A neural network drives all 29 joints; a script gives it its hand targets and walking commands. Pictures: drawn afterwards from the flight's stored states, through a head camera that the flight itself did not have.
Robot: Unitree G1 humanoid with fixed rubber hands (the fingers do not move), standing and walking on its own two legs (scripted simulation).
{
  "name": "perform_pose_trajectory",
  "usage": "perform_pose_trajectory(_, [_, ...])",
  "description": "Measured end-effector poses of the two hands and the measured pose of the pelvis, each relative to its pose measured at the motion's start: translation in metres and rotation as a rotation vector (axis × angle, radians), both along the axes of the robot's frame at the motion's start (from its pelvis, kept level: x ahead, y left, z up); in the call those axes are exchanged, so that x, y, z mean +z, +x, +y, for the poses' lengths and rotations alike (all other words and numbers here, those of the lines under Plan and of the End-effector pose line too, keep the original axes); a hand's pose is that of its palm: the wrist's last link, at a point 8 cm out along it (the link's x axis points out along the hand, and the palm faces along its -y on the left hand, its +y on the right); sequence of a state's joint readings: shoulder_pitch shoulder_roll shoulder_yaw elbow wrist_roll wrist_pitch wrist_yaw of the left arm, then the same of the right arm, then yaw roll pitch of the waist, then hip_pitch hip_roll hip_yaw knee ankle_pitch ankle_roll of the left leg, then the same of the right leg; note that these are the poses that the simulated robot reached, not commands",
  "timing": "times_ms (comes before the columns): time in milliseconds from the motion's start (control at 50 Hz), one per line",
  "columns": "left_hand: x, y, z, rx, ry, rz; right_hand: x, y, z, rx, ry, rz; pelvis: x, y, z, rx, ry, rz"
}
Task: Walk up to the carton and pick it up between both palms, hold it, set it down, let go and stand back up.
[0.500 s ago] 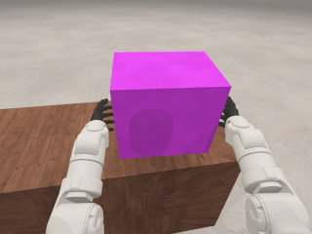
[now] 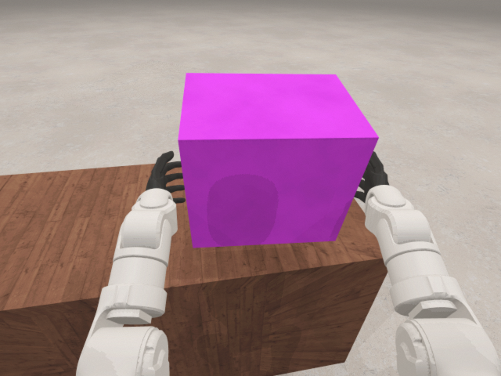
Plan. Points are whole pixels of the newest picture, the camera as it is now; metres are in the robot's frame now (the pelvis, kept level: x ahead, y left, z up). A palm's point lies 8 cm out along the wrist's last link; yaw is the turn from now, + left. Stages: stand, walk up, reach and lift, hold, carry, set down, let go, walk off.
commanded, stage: hold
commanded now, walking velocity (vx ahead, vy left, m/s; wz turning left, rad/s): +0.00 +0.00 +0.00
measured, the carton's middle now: (264, 161) +0.45 +0.02 +0.19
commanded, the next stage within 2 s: none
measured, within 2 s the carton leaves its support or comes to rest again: neither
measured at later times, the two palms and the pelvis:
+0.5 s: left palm (154, 192) +0.36 +0.20 +0.18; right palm (373, 185) +0.39 -0.15 +0.19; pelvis +0.00 +0.00 +0.00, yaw +0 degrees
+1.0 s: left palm (150, 194) +0.36 +0.20 +0.18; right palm (368, 183) +0.39 -0.14 +0.19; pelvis +0.00 +0.01 +0.00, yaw +0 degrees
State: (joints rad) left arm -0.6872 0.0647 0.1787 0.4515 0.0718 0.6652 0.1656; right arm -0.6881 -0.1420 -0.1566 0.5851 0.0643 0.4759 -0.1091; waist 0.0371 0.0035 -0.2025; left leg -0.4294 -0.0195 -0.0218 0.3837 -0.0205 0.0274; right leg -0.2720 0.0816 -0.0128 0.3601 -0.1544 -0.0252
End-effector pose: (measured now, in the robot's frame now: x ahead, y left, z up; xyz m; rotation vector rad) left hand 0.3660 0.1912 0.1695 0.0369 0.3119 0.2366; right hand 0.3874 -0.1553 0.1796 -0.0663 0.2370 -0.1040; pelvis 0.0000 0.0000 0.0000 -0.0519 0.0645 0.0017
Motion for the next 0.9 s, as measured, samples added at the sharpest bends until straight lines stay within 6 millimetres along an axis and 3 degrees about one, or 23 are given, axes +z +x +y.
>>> perform_pose_trajectory(120, [0.012, 0.0, 0.003, 0.012, 0.031, -0.034, 0.016, 0.003, 0.004, 0.006, 0.002, -0.036, 0.0, -0.001, 0.0, 0.0, 0.0, -0.002])
perform_pose_trajectory(320, [-0.014, -0.001, 0.009, -0.018, 0.024, 0.081, -0.012, 0.006, 0.008, 0.016, 0.006, 0.079, 0.0, 0.001, 0.003, 0.001, -0.001, -0.001])
perform_pose_trajectory(520, [0.012, -0.004, 0.005, 0.019, 0.011, -0.04, 0.013, 0.0, 0.007, 0.008, 0.005, -0.036, 0.0, -0.002, 0.004, 0.001, -0.001, -0.004])
perform_pose_trajectory(720, [-0.012, -0.005, 0.009, -0.018, 0.033, 0.072, -0.011, 0.0, 0.009, 0.01, 0.008, 0.07, 0.0, -0.001, 0.006, 0.002, -0.002, -0.007])
perform_pose_trajectory(900, [0.01, -0.003, 0.008, 0.011, 0.011, -0.037, 0.017, 0.0, 0.01, 0.004, 0.004, -0.04, 0.0, -0.002, 0.006, 0.002, -0.002, -0.007])
